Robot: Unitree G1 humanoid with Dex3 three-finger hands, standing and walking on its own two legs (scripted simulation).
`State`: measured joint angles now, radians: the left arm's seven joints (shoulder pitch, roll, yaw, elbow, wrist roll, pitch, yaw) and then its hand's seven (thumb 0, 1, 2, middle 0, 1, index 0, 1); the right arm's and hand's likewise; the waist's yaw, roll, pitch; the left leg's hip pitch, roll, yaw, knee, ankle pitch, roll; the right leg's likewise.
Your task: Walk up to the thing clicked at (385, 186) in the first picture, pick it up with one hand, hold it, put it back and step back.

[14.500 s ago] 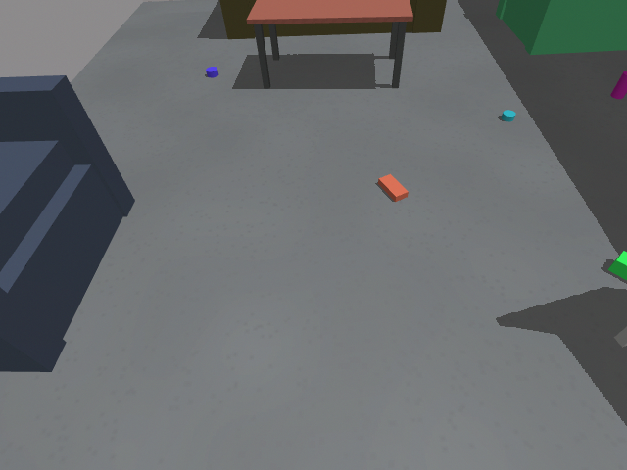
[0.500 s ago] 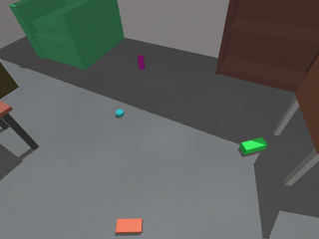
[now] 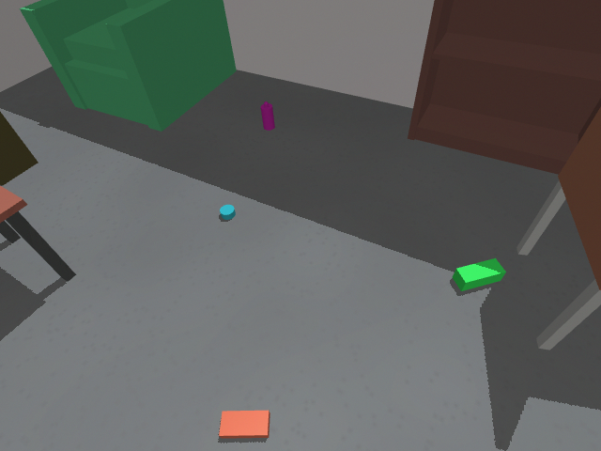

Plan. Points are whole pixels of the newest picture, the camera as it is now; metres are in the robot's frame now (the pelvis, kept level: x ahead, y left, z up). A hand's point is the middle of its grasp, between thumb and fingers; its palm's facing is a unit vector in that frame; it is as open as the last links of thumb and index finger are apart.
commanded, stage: stand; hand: left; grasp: from above
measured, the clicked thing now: (245, 424) +0.35 +0.25 -0.77
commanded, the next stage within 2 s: rise first in 0.72 s
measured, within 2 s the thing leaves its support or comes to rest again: neither
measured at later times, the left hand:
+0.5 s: hand out of the picture +0.07 +0.25 -0.16, palm faces -0.04 -0.94 -0.35, open 7.4 cm
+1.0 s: hand out of the picture +0.13 +0.25 -0.17, palm faces +0.00 -0.95 -0.33, open 8.1 cm
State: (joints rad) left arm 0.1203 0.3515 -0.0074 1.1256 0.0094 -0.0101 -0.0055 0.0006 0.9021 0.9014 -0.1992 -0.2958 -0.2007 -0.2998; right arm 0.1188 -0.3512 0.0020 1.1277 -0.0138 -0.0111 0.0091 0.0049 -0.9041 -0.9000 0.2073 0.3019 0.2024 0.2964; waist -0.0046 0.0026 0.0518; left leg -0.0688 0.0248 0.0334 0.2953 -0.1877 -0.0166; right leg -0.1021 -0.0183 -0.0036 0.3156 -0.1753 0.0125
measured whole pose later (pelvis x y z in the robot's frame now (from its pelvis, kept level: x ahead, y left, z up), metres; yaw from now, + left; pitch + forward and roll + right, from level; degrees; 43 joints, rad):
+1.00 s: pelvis -0.01 +0.00 -0.01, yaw +1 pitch +5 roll +0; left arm -0.05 0.33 0.10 1.10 0.07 -0.03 -0.02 0.00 0.68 0.92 -0.21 -0.48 -0.20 -0.49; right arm 0.20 -0.29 -0.01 0.86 0.03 -0.05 -0.03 0.01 -0.91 -0.90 0.20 0.30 0.20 0.30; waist -0.02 -0.01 0.04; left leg -0.34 0.02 0.01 0.53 -0.27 -0.01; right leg -0.35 -0.02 -0.02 0.52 -0.25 0.01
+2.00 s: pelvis -0.08 +0.01 -0.31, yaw +0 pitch +34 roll -3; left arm -0.24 0.46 0.10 0.75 0.78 -0.16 0.14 -0.01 -0.54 1.00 -0.09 -1.03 -0.09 -1.04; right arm 0.05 -0.29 -0.07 0.65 -0.01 -0.15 0.06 0.01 -0.91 -0.90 0.21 0.30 0.20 0.30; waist -0.02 0.01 -0.17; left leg -1.84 0.01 -0.05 1.95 -0.71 -0.01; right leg -1.83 -0.04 -0.02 1.91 -0.67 0.02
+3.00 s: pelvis -0.10 +0.01 -0.45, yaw -2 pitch +33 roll -6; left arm -0.71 0.65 0.11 1.32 1.32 -0.34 0.47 -0.01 -0.52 1.02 -0.09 -0.93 -0.09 -0.94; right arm 0.08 -0.26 -0.04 0.79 -0.15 -0.05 0.14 0.00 -0.90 -0.90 0.21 0.30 0.20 0.30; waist -0.14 -0.02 -0.09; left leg -2.27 -0.01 -0.10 2.41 -0.71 0.00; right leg -2.23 -0.03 -0.04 2.33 -0.67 0.04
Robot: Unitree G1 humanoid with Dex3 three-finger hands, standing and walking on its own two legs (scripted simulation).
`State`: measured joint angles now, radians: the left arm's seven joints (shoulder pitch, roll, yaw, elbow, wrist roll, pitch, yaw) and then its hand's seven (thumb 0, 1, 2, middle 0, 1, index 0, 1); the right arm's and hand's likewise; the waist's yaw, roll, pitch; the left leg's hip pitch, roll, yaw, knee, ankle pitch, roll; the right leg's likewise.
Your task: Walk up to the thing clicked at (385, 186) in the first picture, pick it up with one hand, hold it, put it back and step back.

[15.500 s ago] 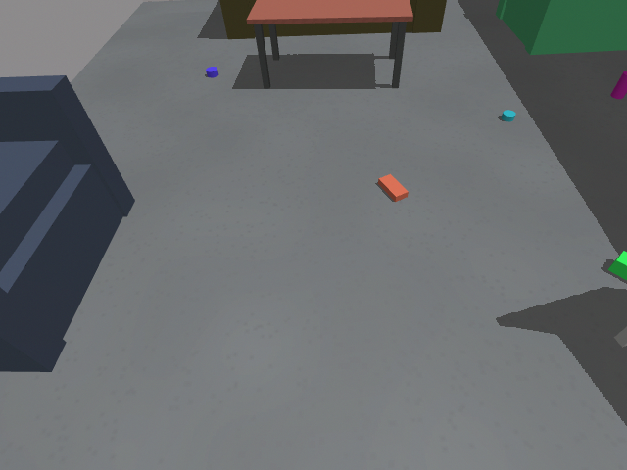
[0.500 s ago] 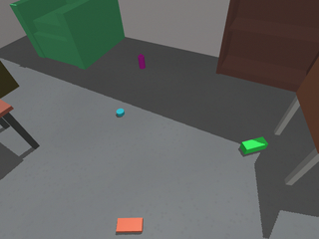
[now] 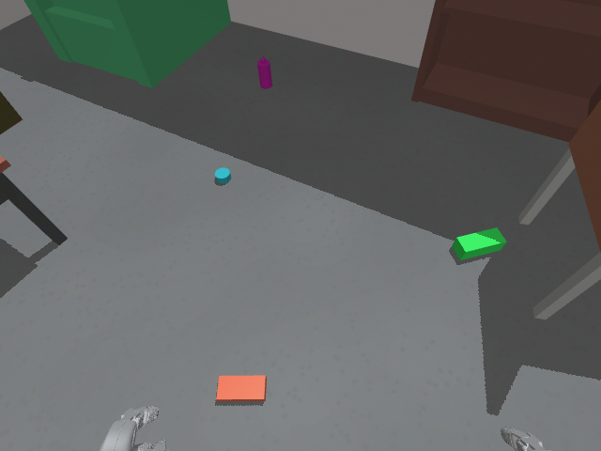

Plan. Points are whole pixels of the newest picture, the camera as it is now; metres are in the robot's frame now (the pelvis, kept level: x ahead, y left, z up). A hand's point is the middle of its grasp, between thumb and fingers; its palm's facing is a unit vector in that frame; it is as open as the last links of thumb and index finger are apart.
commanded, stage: rise first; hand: left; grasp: from above
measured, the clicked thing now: (242, 388) +0.36 +0.24 -0.75
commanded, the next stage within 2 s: none
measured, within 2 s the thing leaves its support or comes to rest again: neither
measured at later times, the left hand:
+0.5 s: hand out of the picture +0.13 +0.26 -0.24, palm faces -0.23 -0.85 -0.47, open 14.0 cm
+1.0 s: hand (194, 430) +0.22 +0.28 -0.44, palm faces -0.48 -0.43 -0.77, open 14.1 cm
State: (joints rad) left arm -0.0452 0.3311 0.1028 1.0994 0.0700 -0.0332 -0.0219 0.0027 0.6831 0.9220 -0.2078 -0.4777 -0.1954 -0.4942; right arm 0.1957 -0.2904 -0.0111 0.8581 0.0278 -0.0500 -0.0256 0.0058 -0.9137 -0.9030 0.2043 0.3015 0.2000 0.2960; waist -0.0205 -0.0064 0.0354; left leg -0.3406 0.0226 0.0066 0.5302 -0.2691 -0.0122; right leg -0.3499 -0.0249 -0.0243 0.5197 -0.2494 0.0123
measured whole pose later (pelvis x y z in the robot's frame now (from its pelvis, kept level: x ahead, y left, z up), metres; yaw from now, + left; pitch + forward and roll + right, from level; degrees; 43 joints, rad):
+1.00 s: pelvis -0.07 +0.01 -0.29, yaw -1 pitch +34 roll -3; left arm -0.24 0.46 0.10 0.75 0.78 -0.16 0.14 -0.01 -0.54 1.00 -0.09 -1.03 -0.09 -1.04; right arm 0.05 -0.29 -0.07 0.65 -0.01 -0.15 0.06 0.01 -0.91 -0.90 0.21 0.30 0.20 0.30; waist -0.02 0.01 -0.17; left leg -1.84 0.01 -0.05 1.95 -0.71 -0.01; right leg -1.83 -0.04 -0.02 1.91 -0.67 0.02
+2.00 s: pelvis -0.09 +0.01 -0.44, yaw -4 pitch +33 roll -6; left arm -0.71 0.65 0.11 1.32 1.32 -0.34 0.47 -0.01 -0.52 1.02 -0.09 -0.93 -0.09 -0.94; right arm 0.08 -0.26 -0.04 0.79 -0.15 -0.05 0.14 0.00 -0.90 -0.90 0.21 0.30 0.20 0.30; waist -0.14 -0.02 -0.09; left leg -2.27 -0.01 -0.10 2.41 -0.71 0.00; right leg -2.23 -0.03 -0.04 2.33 -0.67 0.04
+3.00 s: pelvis -0.08 +0.01 -0.46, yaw -4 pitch +33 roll -7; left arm -0.79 0.69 0.15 1.49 1.35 -0.33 0.55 0.00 -0.56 1.06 -0.08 -0.98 -0.07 -1.00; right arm 0.08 -0.27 0.00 0.82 -0.23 -0.08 0.17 0.00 -0.91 -0.90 0.21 0.30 0.20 0.30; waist -0.20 -0.03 -0.06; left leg -2.32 -0.01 -0.11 2.48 -0.73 -0.01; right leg -2.28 -0.03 -0.04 2.39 -0.68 0.04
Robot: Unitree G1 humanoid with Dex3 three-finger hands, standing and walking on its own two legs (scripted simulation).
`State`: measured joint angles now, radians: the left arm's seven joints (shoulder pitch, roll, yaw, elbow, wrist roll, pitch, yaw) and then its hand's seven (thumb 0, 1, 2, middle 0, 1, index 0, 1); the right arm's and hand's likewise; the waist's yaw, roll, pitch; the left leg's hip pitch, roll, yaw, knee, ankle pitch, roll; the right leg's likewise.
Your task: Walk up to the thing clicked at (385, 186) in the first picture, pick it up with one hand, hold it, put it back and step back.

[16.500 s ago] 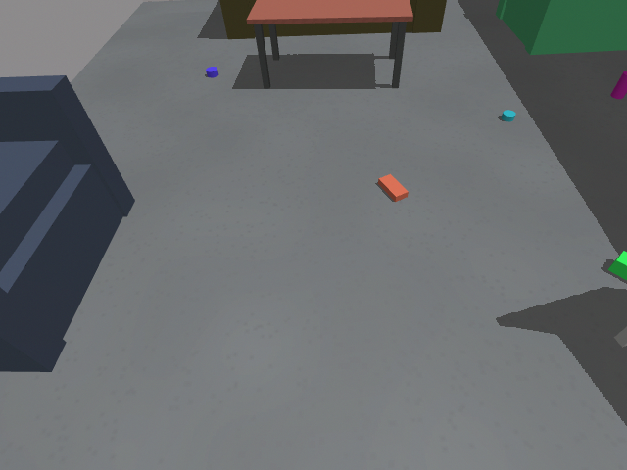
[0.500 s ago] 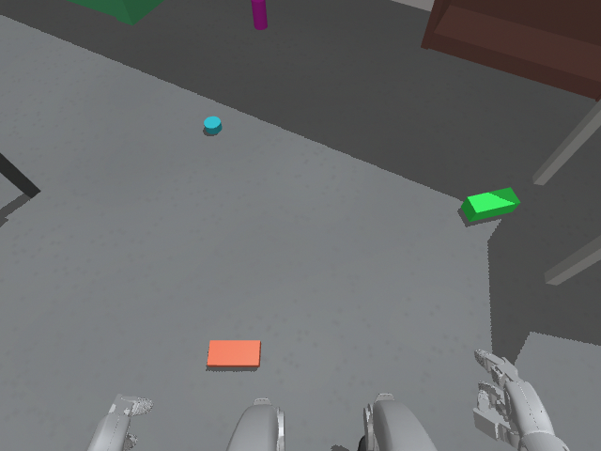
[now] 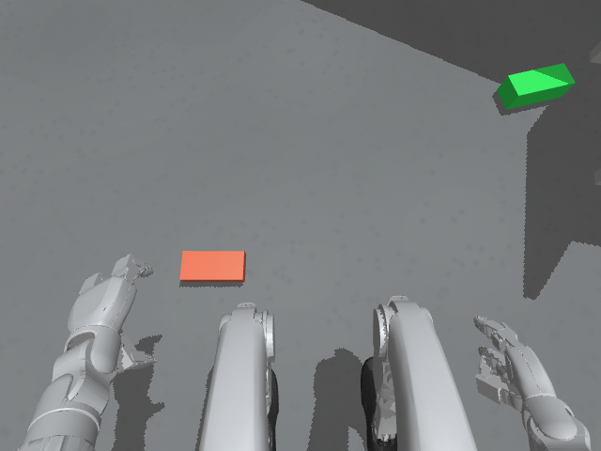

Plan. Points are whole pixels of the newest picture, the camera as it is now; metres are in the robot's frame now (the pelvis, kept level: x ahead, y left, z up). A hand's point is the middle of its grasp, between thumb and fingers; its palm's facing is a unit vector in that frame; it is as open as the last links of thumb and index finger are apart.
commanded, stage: rise first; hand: left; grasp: from above
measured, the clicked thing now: (214, 266) +0.43 +0.24 -0.46
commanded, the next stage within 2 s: none
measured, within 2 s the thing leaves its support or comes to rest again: neither
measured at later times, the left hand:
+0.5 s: hand (159, 291) +0.34 +0.29 -0.27, palm faces -0.49 -0.14 -0.86, open 14.2 cm
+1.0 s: hand (173, 280) +0.37 +0.29 -0.32, palm faces -0.47 -0.03 -0.88, open 14.2 cm
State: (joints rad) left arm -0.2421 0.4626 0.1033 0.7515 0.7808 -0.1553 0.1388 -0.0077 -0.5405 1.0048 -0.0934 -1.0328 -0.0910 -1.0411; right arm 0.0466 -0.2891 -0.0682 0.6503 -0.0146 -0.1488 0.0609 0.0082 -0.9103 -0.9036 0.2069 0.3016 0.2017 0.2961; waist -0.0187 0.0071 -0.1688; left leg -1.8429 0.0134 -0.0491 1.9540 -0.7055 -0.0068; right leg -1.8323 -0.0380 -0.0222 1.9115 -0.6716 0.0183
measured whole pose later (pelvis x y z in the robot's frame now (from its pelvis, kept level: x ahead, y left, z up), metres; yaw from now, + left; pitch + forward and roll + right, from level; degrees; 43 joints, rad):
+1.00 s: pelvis -0.02 +0.01 -0.14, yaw -3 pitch +33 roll -6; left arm -0.71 0.65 0.11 1.32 1.32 -0.34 0.47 -0.01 -0.52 1.02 -0.09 -0.93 -0.09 -0.94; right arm 0.08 -0.26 -0.04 0.79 -0.15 -0.05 0.14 0.00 -0.90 -0.90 0.21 0.30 0.20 0.30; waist -0.14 -0.02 -0.09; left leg -2.27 -0.01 -0.10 2.41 -0.71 0.00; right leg -2.23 -0.03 -0.04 2.33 -0.67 0.04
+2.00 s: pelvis -0.01 +0.00 -0.16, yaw -3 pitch +33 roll -7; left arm -0.79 0.69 0.15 1.49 1.35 -0.33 0.55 0.00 -0.56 1.06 -0.08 -0.98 -0.07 -1.00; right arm 0.08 -0.27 0.00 0.82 -0.23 -0.08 0.17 0.00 -0.91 -0.90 0.21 0.30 0.20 0.30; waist -0.20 -0.03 -0.06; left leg -2.32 -0.01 -0.11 2.48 -0.73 -0.01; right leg -2.28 -0.03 -0.04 2.39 -0.68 0.04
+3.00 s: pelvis -0.01 +0.01 -0.16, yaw -4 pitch +33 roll -7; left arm -0.79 0.68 0.13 1.42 1.35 -0.33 0.50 -0.01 -0.59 1.08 -0.09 -0.98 -0.06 -1.01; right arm 0.09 -0.27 0.00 0.80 -0.20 -0.07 0.18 0.00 -0.91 -0.90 0.21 0.30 0.20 0.30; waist -0.19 -0.02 -0.08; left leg -2.32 -0.02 -0.11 2.46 -0.72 0.00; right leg -2.27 -0.03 -0.05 2.37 -0.68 0.04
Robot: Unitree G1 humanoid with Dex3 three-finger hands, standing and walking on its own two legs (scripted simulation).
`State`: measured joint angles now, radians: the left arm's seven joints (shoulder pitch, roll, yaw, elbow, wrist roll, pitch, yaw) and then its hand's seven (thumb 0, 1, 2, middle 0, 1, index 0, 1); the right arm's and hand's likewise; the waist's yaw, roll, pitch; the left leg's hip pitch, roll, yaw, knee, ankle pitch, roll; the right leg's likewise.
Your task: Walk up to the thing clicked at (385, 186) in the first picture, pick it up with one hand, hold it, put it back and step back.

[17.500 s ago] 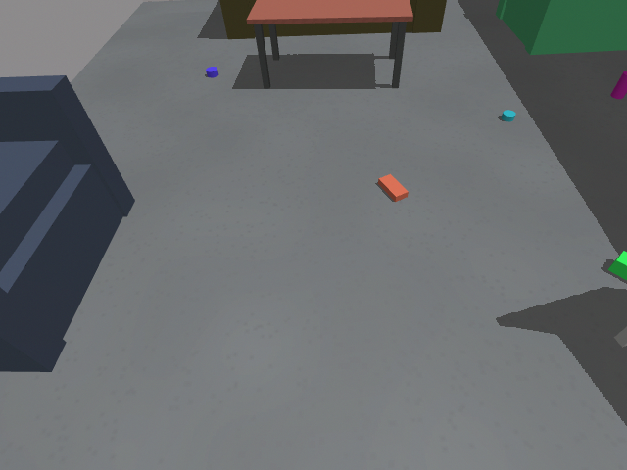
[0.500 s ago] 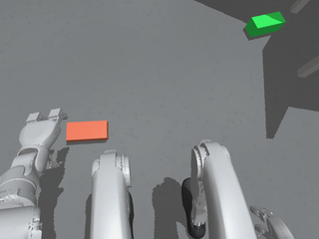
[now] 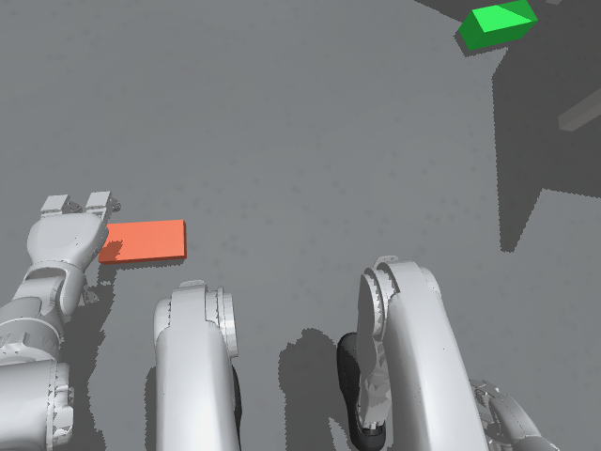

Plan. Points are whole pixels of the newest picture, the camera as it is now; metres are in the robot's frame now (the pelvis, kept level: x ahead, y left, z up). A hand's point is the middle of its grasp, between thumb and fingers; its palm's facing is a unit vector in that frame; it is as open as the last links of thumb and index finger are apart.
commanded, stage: rise first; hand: left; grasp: from above
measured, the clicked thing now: (144, 242) +0.44 +0.26 -0.32
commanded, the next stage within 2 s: none
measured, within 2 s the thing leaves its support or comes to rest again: neither
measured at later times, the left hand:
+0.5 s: hand (100, 253) +0.39 +0.29 -0.20, palm faces -0.47 -0.07 -0.88, open 14.1 cm
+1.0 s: hand (102, 251) +0.40 +0.29 -0.21, palm faces -0.47 -0.08 -0.88, open 14.2 cm
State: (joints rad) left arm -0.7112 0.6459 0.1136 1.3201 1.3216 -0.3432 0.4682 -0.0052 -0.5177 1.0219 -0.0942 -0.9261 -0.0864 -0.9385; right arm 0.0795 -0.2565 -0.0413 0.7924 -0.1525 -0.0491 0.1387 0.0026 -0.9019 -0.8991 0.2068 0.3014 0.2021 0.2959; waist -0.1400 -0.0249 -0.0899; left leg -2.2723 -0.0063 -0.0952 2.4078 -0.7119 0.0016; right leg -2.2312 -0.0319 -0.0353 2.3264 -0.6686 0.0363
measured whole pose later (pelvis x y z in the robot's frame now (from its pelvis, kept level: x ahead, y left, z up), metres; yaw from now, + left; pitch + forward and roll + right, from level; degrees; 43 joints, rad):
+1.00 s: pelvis +0.01 +0.00 -0.02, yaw -1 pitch +33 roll -7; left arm -0.79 0.69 0.15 1.49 1.35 -0.33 0.55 0.00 -0.56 1.06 -0.08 -0.98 -0.07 -1.00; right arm 0.08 -0.27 0.00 0.82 -0.23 -0.08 0.17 0.00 -0.91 -0.90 0.21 0.30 0.20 0.30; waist -0.20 -0.03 -0.06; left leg -2.32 -0.01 -0.11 2.48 -0.73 -0.01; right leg -2.28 -0.03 -0.04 2.39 -0.68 0.04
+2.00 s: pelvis +0.00 +0.00 -0.02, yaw -1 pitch +33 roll -7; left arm -0.79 0.68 0.13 1.42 1.35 -0.33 0.50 -0.01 -0.59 1.08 -0.09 -0.98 -0.06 -1.01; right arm 0.09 -0.27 0.00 0.80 -0.20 -0.07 0.18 0.00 -0.91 -0.90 0.21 0.30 0.20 0.30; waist -0.19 -0.02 -0.08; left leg -2.32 -0.02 -0.11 2.46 -0.72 0.00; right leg -2.27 -0.03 -0.05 2.37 -0.68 0.04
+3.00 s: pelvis +0.00 +0.00 -0.02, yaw -1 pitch +32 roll -6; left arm -0.83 0.69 0.20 1.51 1.30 -0.25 0.50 0.00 -0.56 1.04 -0.08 -1.02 -0.07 -1.03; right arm 0.15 -0.29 0.00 0.81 -0.23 -0.10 0.22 0.00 -0.91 -0.90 0.21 0.30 0.20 0.30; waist -0.24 0.01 -0.03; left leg -2.33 -0.01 -0.12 2.48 -0.72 -0.01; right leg -2.29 -0.02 -0.05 2.39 -0.67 0.04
